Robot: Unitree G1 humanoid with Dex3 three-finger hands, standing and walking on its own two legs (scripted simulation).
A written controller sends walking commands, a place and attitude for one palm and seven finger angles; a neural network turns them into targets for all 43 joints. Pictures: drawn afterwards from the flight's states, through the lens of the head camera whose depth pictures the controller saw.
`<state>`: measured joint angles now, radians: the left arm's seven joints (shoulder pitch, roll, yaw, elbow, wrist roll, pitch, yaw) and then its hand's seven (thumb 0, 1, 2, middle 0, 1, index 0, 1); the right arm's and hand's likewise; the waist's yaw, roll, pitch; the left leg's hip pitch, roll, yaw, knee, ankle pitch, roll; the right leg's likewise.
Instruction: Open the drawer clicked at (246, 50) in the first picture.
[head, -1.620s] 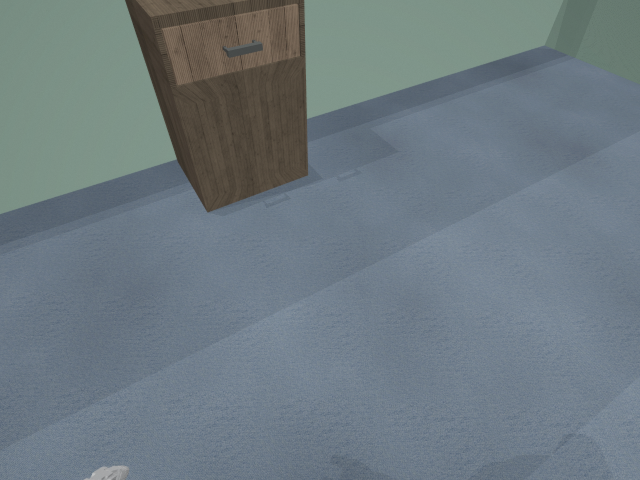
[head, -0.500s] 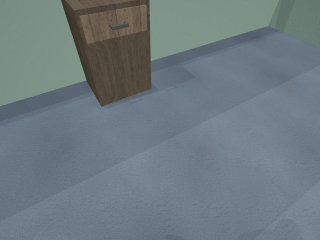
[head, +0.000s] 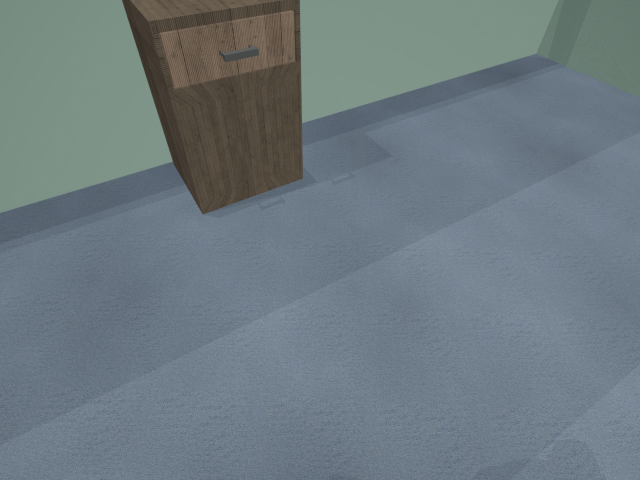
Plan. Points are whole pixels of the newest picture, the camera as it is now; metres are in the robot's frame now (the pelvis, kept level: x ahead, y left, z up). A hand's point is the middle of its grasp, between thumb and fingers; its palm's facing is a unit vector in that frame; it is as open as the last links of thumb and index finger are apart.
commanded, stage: walk to a spot facing it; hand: left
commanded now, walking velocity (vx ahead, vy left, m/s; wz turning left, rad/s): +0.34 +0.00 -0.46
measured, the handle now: (238, 52) +1.45 +0.39 -0.08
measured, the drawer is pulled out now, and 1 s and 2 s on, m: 0.00 0.00 0.00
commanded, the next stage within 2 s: none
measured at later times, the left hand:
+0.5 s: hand out of the picture +0.08 +0.13 -0.17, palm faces -0.09 -0.98 -0.16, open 7.4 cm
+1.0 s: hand (268, 289) +0.49 +0.14 -0.16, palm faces -0.28 -0.94 -0.19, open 7.4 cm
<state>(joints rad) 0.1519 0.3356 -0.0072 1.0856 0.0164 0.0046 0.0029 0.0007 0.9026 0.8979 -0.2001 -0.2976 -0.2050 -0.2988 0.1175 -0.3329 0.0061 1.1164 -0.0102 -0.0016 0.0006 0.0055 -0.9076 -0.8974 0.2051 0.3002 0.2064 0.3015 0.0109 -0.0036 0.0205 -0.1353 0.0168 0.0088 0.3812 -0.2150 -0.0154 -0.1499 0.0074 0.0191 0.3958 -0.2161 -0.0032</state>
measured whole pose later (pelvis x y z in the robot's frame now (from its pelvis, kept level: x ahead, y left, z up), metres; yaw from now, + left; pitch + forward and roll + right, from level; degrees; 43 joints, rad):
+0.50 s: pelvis +0.13 -0.03 +0.00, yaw -10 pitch +1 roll +0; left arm 0.47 0.11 0.02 1.10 0.03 -0.06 0.00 0.00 0.90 0.90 -0.20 -0.30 -0.20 -0.30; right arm 0.22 -0.18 -0.05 1.06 -0.02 0.00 0.02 0.01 -0.91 -0.90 0.20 0.30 0.20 0.30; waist 0.03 0.01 0.02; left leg -0.56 0.12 0.09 1.02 -0.26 -0.04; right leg -0.06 0.04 0.00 0.39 -0.34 -0.06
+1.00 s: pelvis +0.36 -0.02 +0.00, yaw -20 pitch +0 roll +1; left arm 0.20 0.19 0.08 0.98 0.04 0.00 -0.03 0.00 0.91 0.90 -0.19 -0.30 -0.20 -0.30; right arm 0.34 -0.18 -0.06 1.08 -0.02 -0.08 -0.01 -0.01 -0.94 -0.90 0.20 0.30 0.20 0.30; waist 0.00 -0.02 0.01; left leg -0.10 0.03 0.26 0.37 -0.26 0.03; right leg -0.58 -0.11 -0.06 0.94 -0.19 0.00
